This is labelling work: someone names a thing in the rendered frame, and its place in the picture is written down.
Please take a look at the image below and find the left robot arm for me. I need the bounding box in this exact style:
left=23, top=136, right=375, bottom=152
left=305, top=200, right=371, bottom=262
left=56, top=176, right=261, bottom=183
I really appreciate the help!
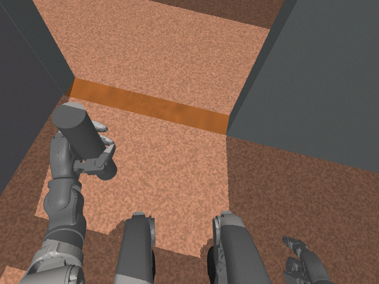
left=19, top=177, right=86, bottom=284

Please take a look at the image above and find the right robot hand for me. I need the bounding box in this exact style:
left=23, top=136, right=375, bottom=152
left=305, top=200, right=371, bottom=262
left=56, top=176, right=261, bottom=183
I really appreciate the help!
left=282, top=236, right=331, bottom=284

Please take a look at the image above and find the can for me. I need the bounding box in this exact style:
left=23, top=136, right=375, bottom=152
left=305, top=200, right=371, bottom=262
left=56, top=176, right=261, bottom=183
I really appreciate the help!
left=52, top=102, right=117, bottom=180

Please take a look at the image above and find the left robot hand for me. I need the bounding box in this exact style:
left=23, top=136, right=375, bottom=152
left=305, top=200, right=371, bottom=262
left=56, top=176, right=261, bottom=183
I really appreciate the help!
left=50, top=120, right=116, bottom=180

